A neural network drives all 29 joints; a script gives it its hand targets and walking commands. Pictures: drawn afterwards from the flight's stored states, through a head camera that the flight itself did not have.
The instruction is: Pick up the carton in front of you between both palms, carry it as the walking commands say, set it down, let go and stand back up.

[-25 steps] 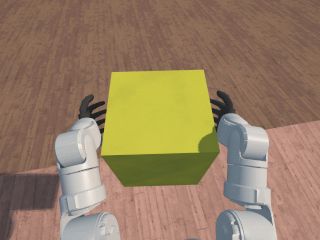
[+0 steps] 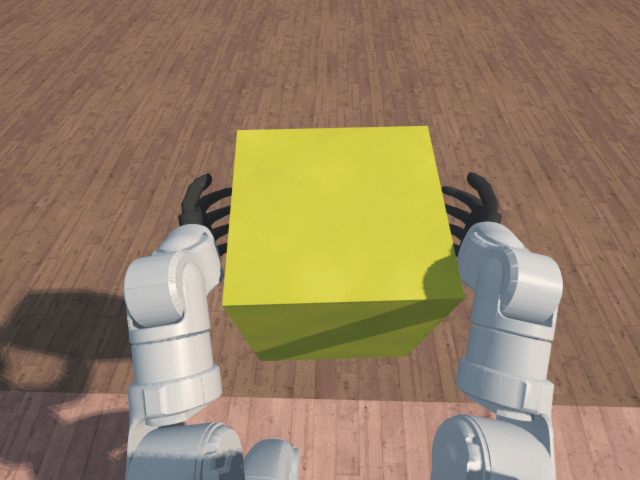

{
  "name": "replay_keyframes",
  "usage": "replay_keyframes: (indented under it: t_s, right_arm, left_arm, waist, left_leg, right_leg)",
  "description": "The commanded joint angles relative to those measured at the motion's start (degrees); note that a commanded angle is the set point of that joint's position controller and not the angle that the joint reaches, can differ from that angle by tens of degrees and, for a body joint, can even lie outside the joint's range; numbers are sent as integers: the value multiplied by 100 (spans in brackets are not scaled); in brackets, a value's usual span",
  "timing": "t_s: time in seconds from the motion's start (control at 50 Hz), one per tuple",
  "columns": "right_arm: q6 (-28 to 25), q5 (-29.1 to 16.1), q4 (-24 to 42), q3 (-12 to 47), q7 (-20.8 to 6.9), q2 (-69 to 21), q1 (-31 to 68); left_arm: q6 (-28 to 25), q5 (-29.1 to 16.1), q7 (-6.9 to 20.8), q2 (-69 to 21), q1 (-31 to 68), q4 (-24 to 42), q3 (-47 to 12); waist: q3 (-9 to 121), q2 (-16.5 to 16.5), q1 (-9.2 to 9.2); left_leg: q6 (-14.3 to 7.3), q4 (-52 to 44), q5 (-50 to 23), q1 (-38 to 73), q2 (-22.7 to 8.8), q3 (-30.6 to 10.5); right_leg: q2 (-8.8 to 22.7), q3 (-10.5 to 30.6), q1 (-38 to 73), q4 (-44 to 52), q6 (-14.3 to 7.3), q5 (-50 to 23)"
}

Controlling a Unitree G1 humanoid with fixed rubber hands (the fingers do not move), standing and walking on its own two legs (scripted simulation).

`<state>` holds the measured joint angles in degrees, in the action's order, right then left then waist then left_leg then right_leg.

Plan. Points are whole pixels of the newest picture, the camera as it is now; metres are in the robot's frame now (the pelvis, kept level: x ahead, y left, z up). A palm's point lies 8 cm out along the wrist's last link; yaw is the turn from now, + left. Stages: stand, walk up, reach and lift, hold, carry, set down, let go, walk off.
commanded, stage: carry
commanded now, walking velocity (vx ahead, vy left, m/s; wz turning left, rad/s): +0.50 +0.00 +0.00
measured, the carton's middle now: (333, 258) +0.37 +0.03 +0.08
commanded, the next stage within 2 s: none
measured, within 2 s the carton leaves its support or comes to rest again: neither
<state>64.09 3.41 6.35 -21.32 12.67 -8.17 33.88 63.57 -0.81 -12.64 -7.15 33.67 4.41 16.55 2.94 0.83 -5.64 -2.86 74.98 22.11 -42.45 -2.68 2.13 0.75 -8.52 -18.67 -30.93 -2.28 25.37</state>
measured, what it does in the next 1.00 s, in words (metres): climbs: left foot 0.04 m higher, then right foot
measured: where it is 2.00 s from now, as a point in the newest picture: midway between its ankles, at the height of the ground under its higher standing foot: (346, 201)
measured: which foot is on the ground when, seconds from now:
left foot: up 0.00-0.14, down 0.16-0.60, up 0.62-0.98, down 1.00-1.00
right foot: down 0.00-0.20, up 0.22-0.54, down 0.56-1.00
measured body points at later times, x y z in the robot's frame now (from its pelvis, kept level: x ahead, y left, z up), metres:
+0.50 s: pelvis +0.33 +0.02 +0.05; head +0.34 +0.03 +0.50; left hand +0.69 +0.17 +0.19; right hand +0.68 -0.14 +0.20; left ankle +0.26 +0.12 -0.69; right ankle +0.46 -0.10 -0.63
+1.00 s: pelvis +0.66 +0.02 +0.06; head +0.66 +0.02 +0.51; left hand +1.02 +0.17 +0.22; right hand +1.02 -0.14 +0.22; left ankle +0.79 +0.11 -0.66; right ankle +0.52 -0.08 -0.66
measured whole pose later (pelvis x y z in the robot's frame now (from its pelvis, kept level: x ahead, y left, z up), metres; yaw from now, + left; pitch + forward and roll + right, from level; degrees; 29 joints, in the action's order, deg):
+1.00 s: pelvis +0.66 +0.02 +0.06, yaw +0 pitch +4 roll +0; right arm 63.7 1.3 5.5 -18.3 12.4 -5.2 35.0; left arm 63.6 2.6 -12.7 -8.0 34.0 6.7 16.6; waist 4.9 0.3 -0.2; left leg -2.3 28.0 4.9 -29.9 -1.8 8.3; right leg 2.1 -7.8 -5.4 -28.6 0.3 26.4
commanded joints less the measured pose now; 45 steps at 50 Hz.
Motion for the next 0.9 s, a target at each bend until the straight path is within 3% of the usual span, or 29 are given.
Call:
replay_keyframes:
  t_s: [0.0,0.04,0.08,0.1,0.12,0.14,0.16,0.18,0.2,0.22,0.24,0.26,0.3,0.34,0.38,0.44,0.5,0.52,0.54,0.56,0.58,0.6,0.62,0.64,0.66,0.7,0.74,0.8,0.88]
  right_arm:
    - [-80,-607,26,3256,36,-3503,3135]
    - [-25,-683,-7,3332,21,-3440,3064]
    - [36,-752,-87,3376,-18,-3444,3060]
    - [59,-794,-143,3398,-41,-3477,3073]
    - [65,-856,-216,3427,-62,-3543,3080]
    - [58,-918,-343,3427,-75,-3588,3014]
    - [51,-975,-468,3420,-87,-3638,2862]
    - [5,-1036,-372,3488,-70,-3590,3091]
    - [10,-1137,-364,3598,-98,-3888,3127]
    - [-17,-1295,-20,3757,-135,-4029,3471]
    - [-71,-1526,199,4007,-186,-4295,3774]
    - [-145,-1696,414,4152,-246,-4423,4085]
    - [-283,-1958,684,4344,-342,-4543,4331]
    - [-339,-1934,701,4322,-364,-4393,4073]
    - [-322,-1799,628,4180,-304,-4109,3725]
    - [-191,-1396,352,3860,-159,-3681,3082]
    - [-39,-1015,141,3541,-62,-3386,2744]
    - [8,-915,95,3460,-42,-3306,2737]
    - [54,-823,16,3379,-22,-3237,2665]
    - [95,-741,-22,3289,-2,-3131,2796]
    - [139,-703,-40,3207,-5,-3161,2874]
    - [158,-669,-71,3125,12,-3185,3084]
    - [166,-606,-201,3103,19,-3386,3110]
    - [149,-591,-267,3017,-1,-3557,3135]
    - [106,-611,-278,3016,-35,-3727,3185]
    - [-15,-581,-225,3106,-76,-3930,3368]
    - [-109,-619,-174,3276,-63,-3968,3376]
    - [-172,-757,-16,3469,-21,-3819,3249]
    - [-98,-980,75,3551,-10,-3539,3062]
  left_arm:
    - [-133,-1226,182,-4100,3663,548,-3549]
    - [-74,-1010,126,-3896,3322,369,-3375]
    - [-7,-787,90,-3766,3096,196,-3209]
    - [19,-676,76,-3728,3016,117,-3131]
    - [42,-586,64,-3693,2981,89,-3066]
    - [68,-508,54,-3638,2948,82,-3008]
    - [84,-383,31,-3540,3021,100,-2911]
    - [107,-345,37,-3601,2880,160,-2783]
    - [91,-374,21,-3541,3313,282,-2790]
    - [60,-342,8,-3733,3315,197,-2704]
    - [23,-272,3,-3793,3261,155,-2580]
    - [-35,-213,14,-3889,3241,116,-2570]
    - [-142,-126,18,-3955,3198,161,-2625]
    - [-209,-167,6,-3940,3202,289,-2815]
    - [-221,-256,-16,-3796,3165,436,-2942]
    - [-107,-386,-23,-3570,2932,459,-3022]
    - [50,-491,26,-3501,2948,327,-3067]
    - [87,-534,48,-3523,2944,206,-3071]
    - [115,-566,62,-3542,2966,61,-3054]
    - [133,-585,61,-3573,2822,-136,-3023]
    - [129,-601,40,-3538,2940,-165,-3020]
    - [143,-640,38,-3744,3049,-208,-3060]
    - [142,-739,74,-3890,3321,-9,-3156]
    - [104,-876,124,-4130,3575,149,-3300]
    - [45,-984,174,-4335,3863,380,-3420]
    - [-74,-1170,261,-4585,4212,534,-3588]
    - [-177,-1189,285,-4515,4072,542,-3601]
    - [-223,-1031,195,-4173,3547,496,-3445]
    - [-139,-692,31,-3646,2968,437,-3168]
  waist:
    - [1931,-646,200]
    - [1735,-755,226]
    - [1600,-1027,387]
    - [1646,-1151,543]
    - [1812,-1152,819]
    - [2175,-870,1141]
    - [2655,-187,1487]
    - [3052,1718,1314]
    - [2721,1641,1292]
    - [2538,854,1135]
    - [2443,109,1152]
    - [2380,-124,1053]
    - [2449,300,863]
    - [2374,530,878]
    - [2207,491,919]
    - [1903,618,888]
    - [1778,961,616]
    - [1861,874,390]
    - [2110,562,207]
    - [2541,156,-24]
    - [2575,-1342,112]
    - [2301,-1664,102]
    - [2301,-1073,160]
    - [2223,-421,138]
    - [2162,-164,197]
    - [2147,-473,352]
    - [2104,-708,342]
    - [2001,-782,289]
    - [1799,-890,266]
  left_leg:
    - [58,-860,-176,-932,-281,-13]
    - [81,-2066,-290,-309,-233,216]
    - [20,-2851,-169,567,55,834]
    - [-37,-3056,-115,1158,273,1124]
    - [-100,-3359,-221,1960,570,1381]
    - [-194,-3789,-300,3149,864,1531]
    - [-353,-4038,268,4708,370,417]
    - [-1256,-5310,1483,5539,-1414,-3447]
    - [-1516,-5925,244,5623,-1614,-4562]
    - [-1525,-5394,-742,5478,-1680,-3904]
    - [-1406,-4986,-1583,5160,-1613,-3260]
    - [-1161,-4972,-1675,4885,-1495,-2730]
    - [-827,-5169,-921,4660,-1314,-1956]
    - [-884,-5352,-824,4665,-1262,-1609]
    - [-981,-5518,-996,4706,-1280,-1265]
    - [-786,-5792,-1254,4134,-994,-422]
    - [-456,-5424,-2494,3948,-911,122]
    - [-310,-4771,-3278,3895,-844,414]
    - [-118,-3799,-3959,3653,-663,799]
    - [109,-2527,-3265,2684,-396,851]
    - [321,-908,-1700,1055,150,661]
    - [225,181,543,57,664,44]
    - [18,827,614,-246,326,-382]
    - [-31,851,385,-320,122,-401]
    - [-51,498,146,-299,-44,-441]
    - [-14,-214,-114,-43,-167,-384]
    - [71,-936,-254,19,-132,-153]
    - [195,-2311,-598,41,-171,47]
    - [202,-3848,-1441,729,72,521]
  right_leg:
    - [1481,1762,2264,1281,-1045,-1160]
    - [1299,1216,1919,1434,-920,-1446]
    - [1148,729,1600,1468,-694,-2041]
    - [1164,571,1484,1205,-592,-2772]
    - [1100,266,1344,521,-449,-3715]
    - [890,-186,1042,-577,-255,-4499]
    - [627,-90,32,-2182,-27,-3648]
    - [-220,166,-1573,-3920,313,-1364]
    - [-538,904,-2501,-4927,210,343]
    - [-251,1152,-2913,-5630,83,262]
    - [-18,1139,-3030,-5734,7,109]
    - [137,1171,-3023,-5427,-75,-31]
    - [275,1097,-2781,-4782,-137,-300]
    - [305,877,-2921,-4429,-90,-450]
    - [414,749,-3073,-3648,10,-584]
    - [345,354,-2090,-1734,75,-781]
    - [-106,-471,-866,-848,38,-1084]
    - [-319,-689,-268,-521,5,-1210]
    - [-543,-886,742,-152,-75,-1205]
    - [-144,56,2152,-120,-255,-659]
    - [1421,3235,2752,800,-831,397]
    - [1950,4717,2814,1414,-1356,-993]
    - [2031,4246,2775,1044,-1495,-1705]
    - [1920,3613,2467,805,-1407,-2222]
    - [1803,3161,2192,813,-1206,-2120]
    - [1597,2451,1842,1006,-882,-1671]
    - [1526,1984,1763,1198,-909,-1747]
    - [1395,1400,2002,1278,-965,-2242]
    - [1161,702,2150,1142,-632,-3387]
